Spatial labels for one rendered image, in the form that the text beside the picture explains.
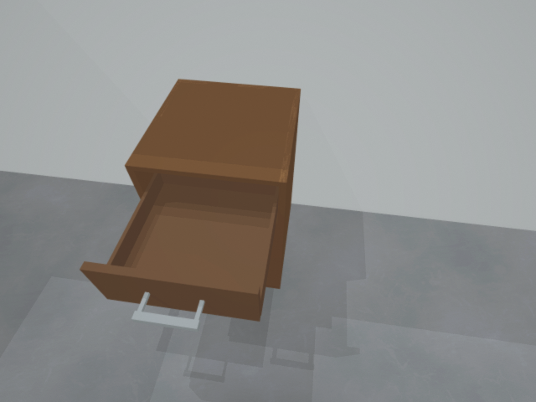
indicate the handle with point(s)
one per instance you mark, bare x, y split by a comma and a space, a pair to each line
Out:
167, 321

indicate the cabinet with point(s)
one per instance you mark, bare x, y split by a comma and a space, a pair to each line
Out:
225, 131

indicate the drawer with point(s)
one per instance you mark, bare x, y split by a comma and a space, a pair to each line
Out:
192, 239

